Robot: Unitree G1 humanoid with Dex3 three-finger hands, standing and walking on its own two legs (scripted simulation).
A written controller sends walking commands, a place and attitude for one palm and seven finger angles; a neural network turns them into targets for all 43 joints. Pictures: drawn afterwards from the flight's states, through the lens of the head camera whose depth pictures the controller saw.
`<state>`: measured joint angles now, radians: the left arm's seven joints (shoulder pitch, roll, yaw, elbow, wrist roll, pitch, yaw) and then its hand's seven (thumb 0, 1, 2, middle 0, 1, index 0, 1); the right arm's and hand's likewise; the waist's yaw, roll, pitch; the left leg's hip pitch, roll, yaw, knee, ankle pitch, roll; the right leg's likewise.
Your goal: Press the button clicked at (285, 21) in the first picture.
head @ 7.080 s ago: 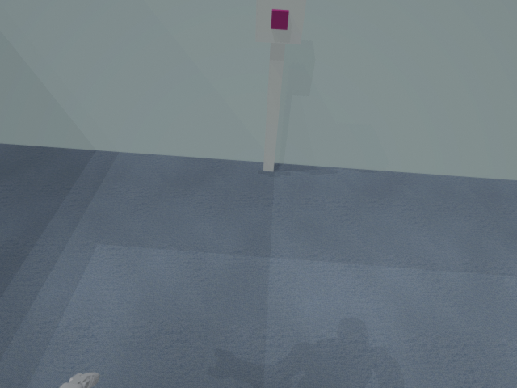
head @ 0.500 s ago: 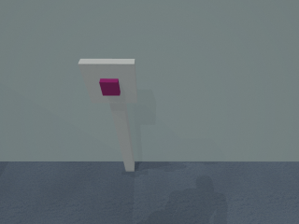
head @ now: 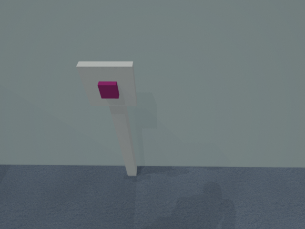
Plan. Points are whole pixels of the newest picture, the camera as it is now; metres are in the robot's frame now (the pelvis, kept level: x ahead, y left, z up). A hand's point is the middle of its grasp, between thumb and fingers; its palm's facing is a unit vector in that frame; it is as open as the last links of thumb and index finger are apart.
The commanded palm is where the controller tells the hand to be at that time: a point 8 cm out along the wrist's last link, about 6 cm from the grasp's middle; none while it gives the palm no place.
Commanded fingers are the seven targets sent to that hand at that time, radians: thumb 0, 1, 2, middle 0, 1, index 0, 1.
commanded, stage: shuffle to correct the standing spot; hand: left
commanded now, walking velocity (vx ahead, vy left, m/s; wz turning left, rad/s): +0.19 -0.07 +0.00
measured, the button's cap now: (109, 89) +0.54 +0.19 +0.05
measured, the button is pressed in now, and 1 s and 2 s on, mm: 0 0 0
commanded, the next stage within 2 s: come to a stop and stand still in 0.20 s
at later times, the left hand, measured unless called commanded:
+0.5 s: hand out of the picture +0.04 +0.15 -0.19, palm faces +0.08 -0.98 -0.19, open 7.4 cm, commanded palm none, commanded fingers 0.00 0.90 0.90 -0.20 -0.30 -0.20 -0.30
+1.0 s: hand out of the picture +0.08 +0.15 -0.17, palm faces +0.06 -0.97 -0.22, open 7.4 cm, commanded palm none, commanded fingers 0.00 0.90 0.90 -0.20 -0.30 -0.20 -0.30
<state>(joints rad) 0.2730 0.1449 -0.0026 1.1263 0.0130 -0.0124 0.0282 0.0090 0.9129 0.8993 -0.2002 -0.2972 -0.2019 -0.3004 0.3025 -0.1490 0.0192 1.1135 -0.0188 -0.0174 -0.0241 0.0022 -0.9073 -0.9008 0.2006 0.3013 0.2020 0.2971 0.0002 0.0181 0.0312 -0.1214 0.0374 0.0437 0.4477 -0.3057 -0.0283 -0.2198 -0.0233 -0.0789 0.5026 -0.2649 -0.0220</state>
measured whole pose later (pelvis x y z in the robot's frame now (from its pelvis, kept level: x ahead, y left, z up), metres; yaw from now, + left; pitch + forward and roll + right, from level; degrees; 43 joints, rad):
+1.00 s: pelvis +0.07 -0.03 +0.00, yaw +1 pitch -1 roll +1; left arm 0.27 0.16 0.01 1.10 0.02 -0.01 0.04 0.01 0.91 0.90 -0.20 -0.30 -0.20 -0.30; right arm 0.22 -0.16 0.01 1.13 -0.02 -0.01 -0.04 0.00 -0.93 -0.90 0.20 0.30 0.20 0.30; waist 0.01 0.00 0.03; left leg -0.14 0.05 0.07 0.44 -0.29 -0.04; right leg -0.08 0.01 -0.11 0.44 -0.35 -0.05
